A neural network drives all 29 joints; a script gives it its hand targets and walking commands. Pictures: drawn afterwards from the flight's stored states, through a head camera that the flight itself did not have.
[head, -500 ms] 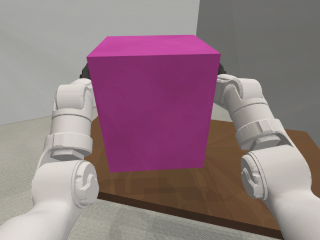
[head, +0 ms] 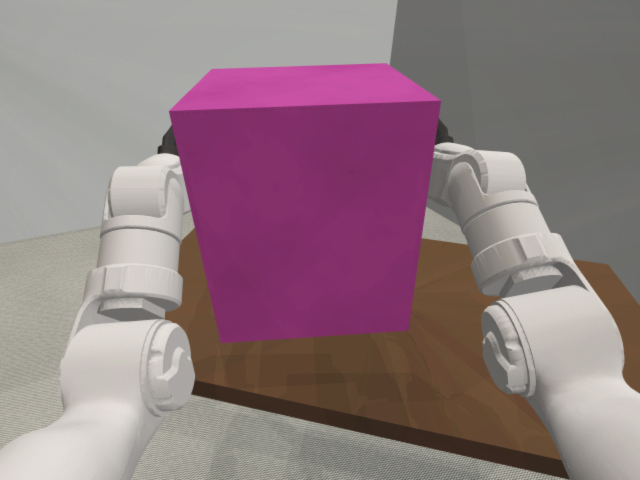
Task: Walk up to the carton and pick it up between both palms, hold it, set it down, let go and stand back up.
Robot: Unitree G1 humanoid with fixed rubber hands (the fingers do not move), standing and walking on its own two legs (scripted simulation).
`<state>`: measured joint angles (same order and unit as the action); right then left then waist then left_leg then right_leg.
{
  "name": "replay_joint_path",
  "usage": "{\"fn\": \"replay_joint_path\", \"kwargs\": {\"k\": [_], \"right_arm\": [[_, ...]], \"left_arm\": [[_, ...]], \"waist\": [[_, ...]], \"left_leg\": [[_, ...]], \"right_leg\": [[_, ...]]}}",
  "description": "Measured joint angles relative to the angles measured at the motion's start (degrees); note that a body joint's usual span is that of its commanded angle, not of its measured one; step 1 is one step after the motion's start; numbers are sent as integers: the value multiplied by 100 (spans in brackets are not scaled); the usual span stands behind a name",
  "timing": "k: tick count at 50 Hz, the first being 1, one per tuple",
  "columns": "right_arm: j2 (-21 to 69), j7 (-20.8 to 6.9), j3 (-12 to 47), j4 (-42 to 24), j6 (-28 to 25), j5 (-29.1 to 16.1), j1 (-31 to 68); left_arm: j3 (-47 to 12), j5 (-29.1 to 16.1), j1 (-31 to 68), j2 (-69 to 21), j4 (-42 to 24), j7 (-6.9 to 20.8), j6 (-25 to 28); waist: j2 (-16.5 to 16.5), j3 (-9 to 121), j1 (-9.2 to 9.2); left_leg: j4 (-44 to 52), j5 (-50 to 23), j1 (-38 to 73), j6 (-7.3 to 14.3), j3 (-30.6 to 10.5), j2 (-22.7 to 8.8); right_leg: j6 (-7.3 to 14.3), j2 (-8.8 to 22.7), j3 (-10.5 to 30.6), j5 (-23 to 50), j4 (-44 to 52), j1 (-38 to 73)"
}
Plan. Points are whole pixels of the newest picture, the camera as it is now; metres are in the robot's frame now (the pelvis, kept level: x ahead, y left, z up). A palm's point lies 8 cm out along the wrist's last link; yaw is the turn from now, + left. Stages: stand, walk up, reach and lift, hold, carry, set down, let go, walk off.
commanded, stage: hold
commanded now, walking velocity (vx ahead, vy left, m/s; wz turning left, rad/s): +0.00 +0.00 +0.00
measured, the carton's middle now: (307, 196) +0.36 +0.00 +0.29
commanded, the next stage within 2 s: none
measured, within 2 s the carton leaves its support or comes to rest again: neither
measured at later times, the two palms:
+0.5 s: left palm (182, 177) +0.38 +0.14 +0.30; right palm (438, 173) +0.37 -0.16 +0.31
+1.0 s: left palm (171, 177) +0.38 +0.16 +0.30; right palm (433, 166) +0.36 -0.15 +0.32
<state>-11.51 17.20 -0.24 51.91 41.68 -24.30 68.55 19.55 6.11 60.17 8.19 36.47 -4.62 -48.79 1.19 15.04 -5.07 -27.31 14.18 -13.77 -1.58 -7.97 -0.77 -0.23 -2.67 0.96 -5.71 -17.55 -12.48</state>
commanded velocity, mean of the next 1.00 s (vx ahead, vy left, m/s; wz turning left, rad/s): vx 0.00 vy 0.00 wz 0.00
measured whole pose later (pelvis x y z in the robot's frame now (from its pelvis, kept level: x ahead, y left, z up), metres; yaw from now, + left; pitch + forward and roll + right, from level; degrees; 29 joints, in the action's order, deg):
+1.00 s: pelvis +0.00 +0.00 +0.00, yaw +0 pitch +0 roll -2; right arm -11.2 17.1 -0.8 52.4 42.0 -24.2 68.3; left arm 19.4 6.3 59.5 8.1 35.7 -4.7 -49.7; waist 0.4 15.0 -5.3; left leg -27.0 14.2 -12.8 -1.7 -8.1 -0.8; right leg -0.1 -2.9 1.3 -5.9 -17.4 -11.4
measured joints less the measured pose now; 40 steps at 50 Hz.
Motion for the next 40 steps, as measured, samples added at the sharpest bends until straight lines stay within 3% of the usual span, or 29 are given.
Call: {"fn": "replay_joint_path", "kwargs": {"k": [15,26,40], "right_arm": [[-45,-56,108,83,-20,-87,-97],[-36,8,223,-255,12,-123,-243],[10,42,142,-297,74,-77,-264]], "left_arm": [[107,158,-64,-135,-3,-12,-48],[100,65,-247,-140,-296,-11,-23],[117,22,-199,-98,-222,-10,-43]], "waist": [[49,-31,-23],[167,-95,20],[36,-49,40]], "left_leg": [[45,68,227,-16,-14,-35],[61,50,206,-29,-43,-38],[95,1,180,-6,16,-11]], "right_leg": [[28,-35,-2,-83,20,220],[39,-41,-20,-75,36,209],[14,-18,53,-43,11,140]]}}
